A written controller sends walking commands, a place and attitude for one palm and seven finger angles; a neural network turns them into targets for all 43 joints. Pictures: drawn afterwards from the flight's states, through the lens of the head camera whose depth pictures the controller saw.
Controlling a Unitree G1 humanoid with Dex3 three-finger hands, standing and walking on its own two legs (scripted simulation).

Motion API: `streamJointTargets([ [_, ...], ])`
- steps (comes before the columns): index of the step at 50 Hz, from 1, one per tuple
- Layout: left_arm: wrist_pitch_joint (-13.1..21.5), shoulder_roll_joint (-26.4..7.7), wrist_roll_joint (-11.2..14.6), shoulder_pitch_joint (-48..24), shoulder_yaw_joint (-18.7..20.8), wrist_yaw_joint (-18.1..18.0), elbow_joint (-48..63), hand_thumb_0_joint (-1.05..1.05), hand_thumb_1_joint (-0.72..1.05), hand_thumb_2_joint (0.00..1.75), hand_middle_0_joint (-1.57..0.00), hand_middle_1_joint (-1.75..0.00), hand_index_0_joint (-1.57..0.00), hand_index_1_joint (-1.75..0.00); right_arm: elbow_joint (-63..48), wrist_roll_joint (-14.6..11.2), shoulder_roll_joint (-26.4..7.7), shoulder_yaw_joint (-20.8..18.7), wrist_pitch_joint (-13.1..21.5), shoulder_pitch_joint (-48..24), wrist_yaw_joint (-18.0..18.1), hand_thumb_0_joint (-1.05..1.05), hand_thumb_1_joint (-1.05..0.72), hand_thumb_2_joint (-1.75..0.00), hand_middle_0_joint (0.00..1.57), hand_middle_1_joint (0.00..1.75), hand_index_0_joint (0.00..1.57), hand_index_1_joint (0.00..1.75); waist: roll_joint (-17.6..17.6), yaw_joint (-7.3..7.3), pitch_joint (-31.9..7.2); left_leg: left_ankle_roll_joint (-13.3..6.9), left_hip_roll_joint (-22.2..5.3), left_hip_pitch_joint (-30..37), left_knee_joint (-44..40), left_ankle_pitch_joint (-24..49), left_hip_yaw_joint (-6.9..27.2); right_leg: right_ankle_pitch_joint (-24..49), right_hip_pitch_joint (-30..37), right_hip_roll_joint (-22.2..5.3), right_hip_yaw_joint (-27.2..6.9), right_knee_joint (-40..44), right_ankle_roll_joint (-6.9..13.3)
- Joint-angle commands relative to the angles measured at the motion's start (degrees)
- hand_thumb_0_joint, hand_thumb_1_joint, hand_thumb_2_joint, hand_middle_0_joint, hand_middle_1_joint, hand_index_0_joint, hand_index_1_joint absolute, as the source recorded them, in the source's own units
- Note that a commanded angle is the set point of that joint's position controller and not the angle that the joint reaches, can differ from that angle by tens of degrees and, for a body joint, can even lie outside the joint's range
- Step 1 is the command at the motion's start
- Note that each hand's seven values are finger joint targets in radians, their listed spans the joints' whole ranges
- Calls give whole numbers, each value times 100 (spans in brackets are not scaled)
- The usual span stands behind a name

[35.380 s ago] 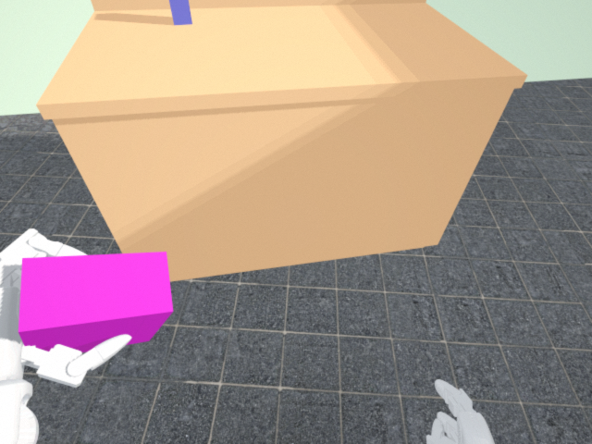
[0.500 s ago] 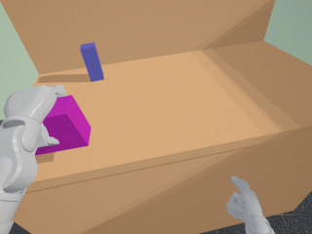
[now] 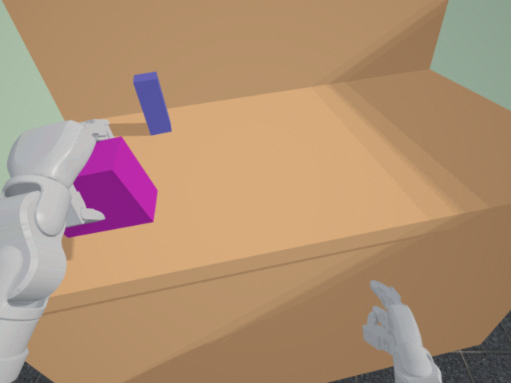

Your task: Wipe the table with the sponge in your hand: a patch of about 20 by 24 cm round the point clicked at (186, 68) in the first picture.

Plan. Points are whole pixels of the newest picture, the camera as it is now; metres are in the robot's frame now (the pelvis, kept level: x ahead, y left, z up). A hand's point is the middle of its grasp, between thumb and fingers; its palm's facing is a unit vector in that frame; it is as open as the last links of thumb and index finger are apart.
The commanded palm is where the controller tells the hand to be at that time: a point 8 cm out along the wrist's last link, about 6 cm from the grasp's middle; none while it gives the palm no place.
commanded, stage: bring the sponge back beside the body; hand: left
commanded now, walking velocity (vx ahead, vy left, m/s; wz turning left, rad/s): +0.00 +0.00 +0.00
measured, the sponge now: (100, 198) +0.26 +0.29 +0.20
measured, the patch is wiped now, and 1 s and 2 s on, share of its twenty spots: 1.00 1.00 1.00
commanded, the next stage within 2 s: step back with the hand held close in 1.54 s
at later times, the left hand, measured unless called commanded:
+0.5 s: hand (79, 192) +0.23 +0.28 +0.24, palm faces +0.29 -0.07 -0.96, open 10.3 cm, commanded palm +0.18 +0.28 +0.30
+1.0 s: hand (70, 208) +0.21 +0.27 +0.24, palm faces +0.32 -0.10 -0.94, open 10.3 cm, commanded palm +0.15 +0.28 +0.30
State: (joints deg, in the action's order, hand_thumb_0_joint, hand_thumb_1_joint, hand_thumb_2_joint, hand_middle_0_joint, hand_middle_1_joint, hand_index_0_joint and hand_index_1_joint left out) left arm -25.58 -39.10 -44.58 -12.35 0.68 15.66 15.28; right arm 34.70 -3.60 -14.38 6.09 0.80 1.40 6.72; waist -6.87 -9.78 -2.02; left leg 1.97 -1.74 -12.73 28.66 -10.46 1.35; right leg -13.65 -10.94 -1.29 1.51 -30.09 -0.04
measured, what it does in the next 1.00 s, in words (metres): stands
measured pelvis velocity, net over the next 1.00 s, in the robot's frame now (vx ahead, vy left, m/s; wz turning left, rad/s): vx -0.01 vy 0.00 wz -0.01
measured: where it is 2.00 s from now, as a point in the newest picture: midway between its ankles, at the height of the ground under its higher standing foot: outside the picture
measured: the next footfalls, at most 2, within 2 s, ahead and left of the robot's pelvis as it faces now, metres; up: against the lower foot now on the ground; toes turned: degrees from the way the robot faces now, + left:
left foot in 1.86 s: -0.04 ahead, +0.13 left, +0.00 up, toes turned +3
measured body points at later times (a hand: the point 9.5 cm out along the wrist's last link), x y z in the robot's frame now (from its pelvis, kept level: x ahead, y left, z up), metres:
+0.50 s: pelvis +0.00 -0.01 +0.00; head -0.05 -0.06 +0.44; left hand +0.21 +0.28 +0.29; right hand +0.27 -0.18 -0.04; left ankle +0.06 +0.14 -0.73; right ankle +0.04 -0.12 -0.73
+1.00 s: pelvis -0.01 +0.00 +0.00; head -0.06 -0.05 +0.44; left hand +0.18 +0.28 +0.29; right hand +0.27 -0.17 -0.04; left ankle +0.06 +0.14 -0.73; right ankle +0.04 -0.12 -0.73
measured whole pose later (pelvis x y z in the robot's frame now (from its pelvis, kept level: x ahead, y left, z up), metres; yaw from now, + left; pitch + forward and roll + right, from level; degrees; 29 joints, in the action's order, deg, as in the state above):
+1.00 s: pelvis -0.01 +0.00 +0.00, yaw -1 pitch -8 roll +0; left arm -26.0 -38.8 -40.2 0.0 4.6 12.3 27.6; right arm 33.8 -3.4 -14.4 5.7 0.7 1.4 6.7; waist -7.0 -10.8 -1.2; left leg 2.3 -2.2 -11.6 30.4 -11.2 1.0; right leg -14.3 -10.2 -0.8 0.9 -32.1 0.1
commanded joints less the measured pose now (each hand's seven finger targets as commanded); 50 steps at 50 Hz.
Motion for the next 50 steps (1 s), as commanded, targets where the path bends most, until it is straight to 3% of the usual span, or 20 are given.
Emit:
streamJointTargets([
  [1, -48, -1634, -192, -1769, 1215, -288, 1129, 0, 10, 130, -120, -160, -120, -160, -1184, -6, -496, -233, 339, -1614, 30, 0, -90, -90, 20, 30, 20, 30, 74, -12, -1025, -151, 305, 259, -504, 4, 18, -164, 28, 284, -292, 675, 366],
  [5, -18, -1513, -130, -1634, 1109, -311, 1325, 0, 10, 130, -120, -160, -120, -160, -1182, 37, -493, -255, 327, -1482, 34, 0, -90, -90, 20, 30, 20, 30, 161, -27, -974, -166, 324, 272, -490, 8, -28, -147, -11, 232, -143, 653, 313],
  [6, -25, -1517, -152, -1669, 1134, -326, 1442, 0, 10, 130, -120, -160, -120, -160, -1234, -6, -456, -229, 379, -1656, 32, 0, -90, -90, 20, 30, 20, 30, -20, -10, -1010, -156, 301, 311, -512, -55, 23, -188, -10, 288, -283, 655, 364],
  [8, -5, -1434, -108, -1502, 1101, -368, 1511, 0, 10, 130, -120, -160, -120, -160, -1203, 43, -457, -256, 390, -1491, 30, 0, -90, -90, 20, 30, 20, 30, 221, -35, -1009, -168, 322, 303, -469, 34, -19, -153, 2, 227, -181, 650, 320],
  [11, -2, -1525, -97, -1539, 1204, -403, 1601, 0, 10, 130, -120, -160, -120, -160, -1221, 11, -463, -255, 417, -1649, 54, 0, -90, -90, 20, 30, 20, 30, 55, -12, -911, -156, 307, 326, -449, -107, 6, -284, -85, 276, -395, 710, 362],
  [15, 20, -1539, -80, -1478, 1196, -465, 1418, 0, 10, 130, -120, -160, -120, -160, -1128, 54, -493, -281, 391, -1465, 79, 0, -90, -90, 20, 30, 20, 30, 282, -41, -844, -166, 324, 310, -445, -109, -42, -322, -112, 235, -240, 723, 307],
  [16, 8, -1581, -83, -1532, 1235, -466, 1487, 0, 10, 130, -120, -160, -120, -160, -1196, 2, -470, -254, 441, -1638, 74, 0, -90, -90, 20, 30, 20, 30, 39, -15, -849, -149, 320, 322, -452, -212, -6, -425, -128, 275, -454, 752, 353],
  [19, 4, -1500, -43, -1322, 1200, -473, 1311, 0, 10, 130, -120, -160, -120, -160, -1128, 67, -497, -275, 409, -1452, 79, 0, -90, -90, 20, 30, 20, 30, 293, -35, -821, -157, 325, 287, -394, -108, -66, -337, -116, 215, -293, 744, 298],
  [21, -3, -1624, -41, -1258, 1330, -457, 1479, 0, 10, 130, -120, -160, -120, -160, -1204, 6, -483, -256, 433, -1634, 62, 0, -90, -90, 20, 30, 20, 30, 77, -28, -845, -139, 330, 292, -384, -156, -24, -418, -117, 269, -512, 750, 341],
  [25, 29, -1560, 22, -1042, 1307, -440, 1556, 0, 10, 130, -120, -160, -120, -160, -1192, 72, -486, -256, 394, -1501, 59, 0, -90, -90, 20, 30, 20, 30, 333, -58, -842, -162, 325, 279, -361, -67, -74, -312, -111, 208, -268, 711, 274],
  [26, 11, -1608, 20, -958, 1397, -440, 1686, 0, 10, 130, -120, -160, -120, -160, -1260, 28, -460, -245, 442, -1651, 51, 0, -90, -90, 20, 30, 20, 30, 184, -52, -831, -148, 315, 289, -344, -99, -27, -350, -120, 253, -478, 736, 321],
  [29, 29, -1499, 60, -894, 1301, -442, 1600, 0, 10, 130, -120, -160, -120, -160, -1195, 84, -487, -244, 393, -1492, 73, 0, -90, -90, 20, 30, 20, 30, 313, -44, -675, -157, 313, 248, -361, -150, -83, -407, -200, 207, -261, 732, 267],
  [31, 45, -1521, 48, -927, 1335, -457, 1863, 0, 10, 130, -120, -160, -120, -160, -1282, 25, -442, -238, 457, -1668, 73, 0, -90, -90, 20, 30, 20, 30, 34, -44, -781, -141, 314, 307, -384, -246, -39, -483, -170, 257, -455, 730, 310],
  [33, 52, -1475, 59, -854, 1312, -502, 1806, 0, 10, 130, -120, -160, -120, -160, -1211, 67, -461, -253, 437, -1495, 68, 0, -90, -90, 20, 30, 20, 30, 202, -51, -739, -147, 314, 281, -387, -117, -54, -366, -150, 233, -251, 672, 279],
  [36, 51, -1579, 69, -801, 1427, -527, 1995, 0, 10, 130, -120, -160, -120, -160, -1266, 28, -455, -256, 464, -1658, 69, 0, -90, -90, 20, 30, 20, 30, -9, -58, -759, -132, 310, 332, -397, -256, -18, -495, -160, 287, -489, 712, 321],
  [39, 75, -1513, 116, -660, 1415, -578, 1954, 0, 10, 130, -120, -160, -120, -160, -1206, 100, -479, -278, 432, -1505, 63, 0, -90, -90, 20, 30, 20, 30, 222, -99, -794, -140, 299, 300, -401, -162, -48, -362, -76, 219, -276, 655, 288],
  [42, 53, -1489, 158, -626, 1451, -596, 2168, 0, 10, 130, -120, -160, -120, -160, -1251, 84, -455, -263, 437, -1565, 47, 0, -90, -90, 20, 30, 20, 30, 19, -101, -790, -131, 291, 278, -412, -188, -29, -334, -49, 224, -317, 618, 304],
  [44, 35, -1408, 201, -450, 1414, -601, 2025, 0, 10, 130, -120, -160, -120, -160, -1219, 93, -475, -267, 395, -1544, 42, 0, -90, -90, 20, 30, 20, 30, 254, -89, -617, -129, 275, 262, -400, -213, -54, -377, -139, 216, -263, 661, 272],
  [46, 8, -1435, 202, -445, 1443, -596, 2149, 0, 10, 130, -120, -160, -120, -160, -1299, 20, -436, -240, 425, -1699, 31, 0, -90, -90, 20, 30, 20, 30, 106, -54, -620, -118, 274, 297, -424, -401, -12, -544, -196, 289, -434, 694, 285],
  [50, 14, -1408, 243, -337, 1429, -615, 2260, 0, 10, 130, -120, -160, -120, -160, -1272, 87, -461, -264, 349, -1627, 43, 0, -90, -90, 20, 30, 20, 30, 129, -105, -693, -127, 276, 310, -379, -320, -69, -440, -137, 203, -267, 591, 262],
])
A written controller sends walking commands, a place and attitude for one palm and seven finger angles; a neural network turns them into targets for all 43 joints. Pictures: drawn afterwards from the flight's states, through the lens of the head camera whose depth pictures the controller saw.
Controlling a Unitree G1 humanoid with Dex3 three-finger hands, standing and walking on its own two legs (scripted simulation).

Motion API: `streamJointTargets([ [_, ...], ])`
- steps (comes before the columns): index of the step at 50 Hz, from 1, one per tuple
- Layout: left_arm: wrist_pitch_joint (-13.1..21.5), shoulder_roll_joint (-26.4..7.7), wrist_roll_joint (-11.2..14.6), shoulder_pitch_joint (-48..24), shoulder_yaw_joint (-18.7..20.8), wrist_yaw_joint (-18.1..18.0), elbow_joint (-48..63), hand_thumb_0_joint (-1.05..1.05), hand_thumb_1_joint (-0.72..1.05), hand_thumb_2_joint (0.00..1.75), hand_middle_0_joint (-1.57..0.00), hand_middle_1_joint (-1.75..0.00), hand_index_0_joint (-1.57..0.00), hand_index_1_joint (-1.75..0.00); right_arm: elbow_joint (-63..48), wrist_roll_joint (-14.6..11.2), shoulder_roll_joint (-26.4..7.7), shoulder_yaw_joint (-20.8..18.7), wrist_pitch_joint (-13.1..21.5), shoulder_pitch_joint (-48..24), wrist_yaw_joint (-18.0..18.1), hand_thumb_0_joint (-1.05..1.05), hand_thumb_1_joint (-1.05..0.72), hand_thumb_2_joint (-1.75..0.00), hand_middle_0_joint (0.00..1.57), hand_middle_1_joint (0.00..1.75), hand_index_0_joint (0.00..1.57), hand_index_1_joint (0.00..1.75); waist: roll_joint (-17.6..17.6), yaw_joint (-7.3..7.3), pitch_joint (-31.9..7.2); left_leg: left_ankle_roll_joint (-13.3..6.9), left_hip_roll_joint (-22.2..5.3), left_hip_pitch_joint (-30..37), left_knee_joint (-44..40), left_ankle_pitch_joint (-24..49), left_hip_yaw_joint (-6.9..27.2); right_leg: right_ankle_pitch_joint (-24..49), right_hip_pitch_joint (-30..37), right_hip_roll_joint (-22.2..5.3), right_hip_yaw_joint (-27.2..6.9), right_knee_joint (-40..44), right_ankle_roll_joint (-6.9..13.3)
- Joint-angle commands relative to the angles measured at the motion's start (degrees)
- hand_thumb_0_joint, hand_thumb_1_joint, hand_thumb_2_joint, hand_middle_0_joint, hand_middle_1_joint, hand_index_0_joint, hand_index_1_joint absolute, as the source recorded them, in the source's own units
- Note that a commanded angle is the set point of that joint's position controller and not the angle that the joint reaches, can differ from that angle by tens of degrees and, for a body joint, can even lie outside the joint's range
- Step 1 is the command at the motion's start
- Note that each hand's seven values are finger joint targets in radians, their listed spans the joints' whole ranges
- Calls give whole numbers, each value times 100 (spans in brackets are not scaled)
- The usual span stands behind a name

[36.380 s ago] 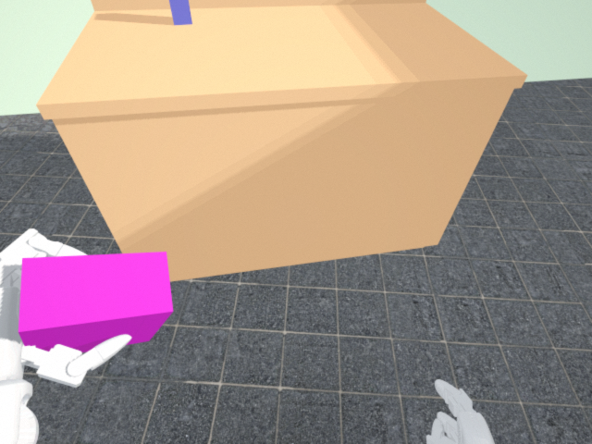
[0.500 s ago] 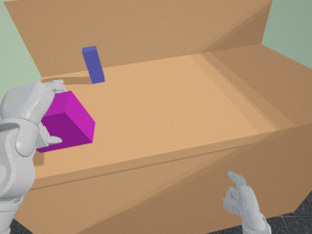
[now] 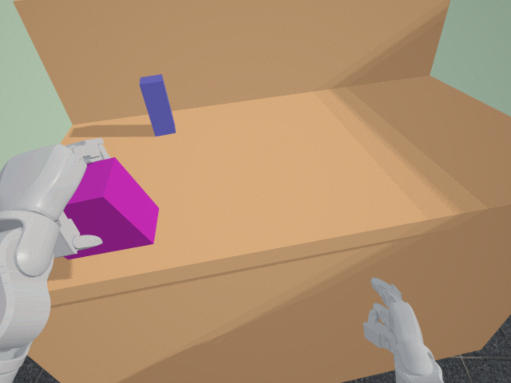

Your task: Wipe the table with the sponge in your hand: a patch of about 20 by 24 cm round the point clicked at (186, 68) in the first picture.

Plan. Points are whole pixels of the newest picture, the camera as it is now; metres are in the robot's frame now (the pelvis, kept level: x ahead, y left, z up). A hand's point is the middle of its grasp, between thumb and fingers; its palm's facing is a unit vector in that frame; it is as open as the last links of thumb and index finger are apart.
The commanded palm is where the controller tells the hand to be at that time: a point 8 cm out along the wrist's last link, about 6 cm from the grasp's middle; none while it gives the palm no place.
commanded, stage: bring the sponge back beside the body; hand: left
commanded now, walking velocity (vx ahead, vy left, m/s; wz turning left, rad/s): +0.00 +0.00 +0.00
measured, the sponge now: (98, 219) +0.22 +0.28 +0.20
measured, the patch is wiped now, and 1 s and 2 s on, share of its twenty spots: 1.00 1.00 1.00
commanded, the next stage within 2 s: step back with the hand held close in 0.54 s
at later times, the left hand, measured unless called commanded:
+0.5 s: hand (66, 215) +0.19 +0.28 +0.24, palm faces +0.36 -0.13 -0.92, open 10.3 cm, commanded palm +0.13 +0.28 +0.30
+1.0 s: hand (70, 194) +0.18 +0.24 +0.29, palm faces +0.51 -0.79 -0.32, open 10.3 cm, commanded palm +0.10 +0.29 +0.29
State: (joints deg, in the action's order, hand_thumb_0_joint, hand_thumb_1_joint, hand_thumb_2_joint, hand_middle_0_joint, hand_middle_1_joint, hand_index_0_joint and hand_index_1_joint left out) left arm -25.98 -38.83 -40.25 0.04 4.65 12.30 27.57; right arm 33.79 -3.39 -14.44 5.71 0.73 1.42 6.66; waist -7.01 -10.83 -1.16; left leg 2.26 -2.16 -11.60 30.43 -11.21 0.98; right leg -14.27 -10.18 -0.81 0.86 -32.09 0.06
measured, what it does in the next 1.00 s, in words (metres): steps on the spot: left foot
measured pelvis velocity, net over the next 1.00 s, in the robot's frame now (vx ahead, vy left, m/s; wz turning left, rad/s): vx -0.05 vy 0.01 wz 0.01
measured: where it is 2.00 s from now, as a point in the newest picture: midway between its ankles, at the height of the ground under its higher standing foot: outside the picture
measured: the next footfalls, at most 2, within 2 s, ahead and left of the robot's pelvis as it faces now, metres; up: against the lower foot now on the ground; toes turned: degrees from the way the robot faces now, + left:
left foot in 0.86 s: -0.04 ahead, +0.13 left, +0.00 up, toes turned +3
right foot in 1.36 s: -0.03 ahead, -0.10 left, +0.00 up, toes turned +2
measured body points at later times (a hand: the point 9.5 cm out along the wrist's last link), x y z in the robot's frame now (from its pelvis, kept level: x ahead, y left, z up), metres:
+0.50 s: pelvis -0.02 +0.00 -0.01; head -0.08 -0.04 +0.44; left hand +0.16 +0.28 +0.29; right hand +0.27 -0.16 -0.03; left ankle +0.07 +0.14 -0.73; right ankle +0.04 -0.12 -0.73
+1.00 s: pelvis -0.05 +0.01 -0.02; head -0.04 +0.04 +0.43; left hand +0.14 +0.28 +0.30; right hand +0.05 -0.24 -0.11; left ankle -0.06 +0.12 -0.73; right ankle +0.01 -0.10 -0.73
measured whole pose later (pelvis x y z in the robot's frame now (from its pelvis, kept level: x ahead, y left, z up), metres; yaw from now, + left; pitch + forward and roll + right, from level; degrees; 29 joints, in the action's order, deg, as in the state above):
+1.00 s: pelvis -0.05 +0.01 -0.02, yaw +1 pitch +0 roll -1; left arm 7.9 -30.6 3.1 7.2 31.6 -7.7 41.1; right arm 36.7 -1.1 -12.4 2.8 4.0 18.2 2.7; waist 3.0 2.6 2.2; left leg -0.9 -0.5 -19.3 43.3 -23.3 -0.6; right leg -18.9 -24.5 2.1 -0.4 -40.7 0.4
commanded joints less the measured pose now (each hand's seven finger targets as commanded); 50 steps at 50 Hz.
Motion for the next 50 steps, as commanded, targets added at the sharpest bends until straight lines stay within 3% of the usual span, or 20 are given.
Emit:
streamJointTargets([
  [1, 21, -1463, -192, -1536, 1086, -283, 1147, 0, 10, 130, -120, -160, -120, -160, -1258, 12, -420, -208, 410, -1749, 41, 0, -90, -90, 20, 30, 20, 30, 63, 27, -782, -141, 314, 189, -561, -362, 7, -497, -215, 214, -375, 807, 271],
  [9, -24, -1449, -121, -1313, 1146, -353, 1204, 0, 10, 130, -120, -160, -120, -160, -1184, 84, -474, -219, 304, -1667, 32, 0, -90, -90, 20, 30, 20, 30, 224, 14, -636, -141, 282, 144, -459, -253, -42, -453, -301, 151, -201, 699, 236],
  [12, -48, -1445, -144, -1591, 1099, -390, 1336, 0, 10, 130, -120, -160, -120, -160, -1199, 48, -456, -216, 321, -1727, 28, 0, -90, -90, 20, 30, 20, 30, -126, 27, -739, -127, 293, 151, -498, -370, -11, -455, -252, 171, -245, 629, 266],
  [18, -141, -1333, -148, -1677, 937, -352, 921, 0, 10, 130, -120, -160, -120, -160, -1147, 12, -449, -223, 291, -1760, 56, 0, -90, -90, 20, 30, 20, 30, 230, 73, -523, -113, 283, 126, -419, -442, -20, -598, -405, 149, -248, 626, 227],
  [31, -280, -1513, -147, -1933, 1033, -341, 975, 0, 10, 130, -120, -160, -120, -160, -1199, -31, -456, -219, 217, -1985, 41, 0, -90, -90, 20, 30, 20, 30, -5, 90, -614, -55, 282, 59, -251, -645, -59, -812, -478, 176, -344, 361, 253],
  [32, -294, -1518, -128, -2039, 1020, -344, 952, 0, 10, 130, -120, -160, -120, -160, -1175, -12, -479, -227, 183, -1960, 38, 0, -90, -90, 20, 30, 20, 30, 29, 60, -655, -55, 285, 25, -166, -553, -81, -753, -485, 120, -271, 275, 244],
  [33, -396, -1030, -230, -1906, 534, -314, -491, 0, 10, 130, -120, -160, -120, -160, -999, -34, -537, -208, 150, -1768, 110, 0, -90, -90, 20, 30, 20, 30, 577, 262, -55, -48, 258, -136, -138, -741, -121, -950, -890, 170, -123, 387, 202],
  [34, 1190, 67, 4026, -2570, 1702, -929, 790, 0, 10, 130, -120, -160, -120, -160, -2127, -219, -219, -172, 275, -169, -60, 0, -90, -90, 20, 30, 20, 30, 2307, 981, 631, -215, 412, -186, 1734, -2097, 43, -3172, -3058, -422, -1158, 2000, 169],
  [35, 1691, -541, 3923, -1408, 1742, -1211, -115, 0, 10, 130, -120, -160, -120, -160, -1246, 24, -90, -4, 315, 288, -18, 0, -90, -90, 20, 30, 20, 30, 3567, 987, 487, -201, 662, 349, 3676, -1794, -227, -4055, -4093, -930, -1751, 2509, 524],
  [36, 2047, -617, 4167, -1349, 2096, -1376, 337, 0, 10, 130, -120, -160, -120, -160, -1138, 106, -138, -66, 283, 511, -8, 0, -90, -90, 20, 30, 20, 30, 3815, 987, 473, -191, 698, 254, 4575, -1552, -164, -3747, -4293, -1254, -2016, 2579, 744],
  [37, 2270, -362, 4323, -1245, 1941, -1480, 992, 0, 10, 130, -120, -160, -120, -160, -1080, 153, -84, -32, 306, 463, -39, 0, -90, -90, 20, 30, 20, 30, 2669, 1153, 79, -201, 324, 127, 4359, -1468, -76, -2989, -3835, -1342, -1705, 2011, 760],
  [38, 2471, -256, 4463, -1188, 1986, -1591, 1710, 0, 10, 130, -120, -160, -120, -160, -1159, 214, -84, -18, 370, 386, -32, 0, -90, -90, 20, 30, 20, 30, 1294, 1191, -113, -298, 60, -160, 2943, -1592, -80, -2025, -2964, -1293, -1280, 1462, 698],
  [40, 2854, -395, 4507, -1038, 2509, -1868, 2350, 0, 10, 130, -120, -160, -120, -160, -1109, 255, -482, -129, 473, 439, -47, 0, -90, -90, 20, 30, 20, 30, 2, 1250, -206, -409, -50, -357, 500, -1411, -98, -429, -1965, -1019, -943, 204, 618],
  [41, 3051, -545, 4525, -761, 2902, -1996, 2446, 0, 10, 130, -120, -160, -120, -160, -1115, 294, -659, -227, 485, 409, -66, 0, -90, -90, 20, 30, 20, 30, -724, 1093, -66, -552, -421, -672, -561, -1637, 564, -283, -1806, -542, -709, -568, 485],
  [42, 3255, -280, 4451, -523, 2953, -2064, 2666, 0, 10, 130, -120, -160, -120, -160, -1207, 299, -743, -343, 507, 399, -137, 0, -90, -90, 20, 30, 20, 30, -1636, 1012, -198, -787, -1067, -1024, -1323, -950, 1433, -473, -1433, 71, -173, -1524, 258],
  [43, 3439, -520, 4378, -687, 3272, -2119, 2944, 0, 10, 130, -120, -160, -120, -160, -1220, 267, -776, -541, 531, 441, -215, 0, -90, -90, 20, 30, 20, 30, -1601, 999, -550, -1003, -1389, -962, -1249, -69, 1803, -1135, -1521, 321, -174, -2179, 127],
  [44, 3554, -445, 4375, -524, 3333, -2170, 2492, 0, 10, 130, -120, -160, -120, -160, -1131, 300, -591, -587, 654, 610, -225, 0, -90, -90, 20, 30, 20, 30, -1242, 1099, -763, -995, -1172, -374, -688, 1324, 1583, -1183, -1899, 269, -257, -2134, 81],
  [45, 3612, -483, 4391, -645, 3334, -2203, 2699, 0, 10, 130, -120, -160, -120, -160, -1098, 305, -564, -579, 718, 576, -295, 0, -90, -90, 20, 30, 20, 30, -1304, 1141, -830, -886, -1076, -223, -407, 2396, 1534, -1141, -1895, 295, -324, -2022, 56],
  [47, 3743, -580, 4339, -394, 3584, -2228, 2422, 0, 10, 130, -120, -160, -120, -160, -804, 277, -501, -568, 838, 538, -381, 0, -90, -90, 20, 30, 20, 30, -869, 1106, -975, -784, -1077, 86, 10, 3256, 1427, -962, -1640, 229, -308, -1189, 44],
  [50, 3874, -406, 4304, 97, 3590, -2149, 1980, 0, 10, 130, -120, -160, -120, -160, -723, 200, -583, -576, 786, 379, -482, 0, -90, -90, 20, 30, 20, 30, -242, 1110, -1068, -516, -841, -637, 983, 2449, 1040, 1296, -102, 8, -147, 671, 95],
])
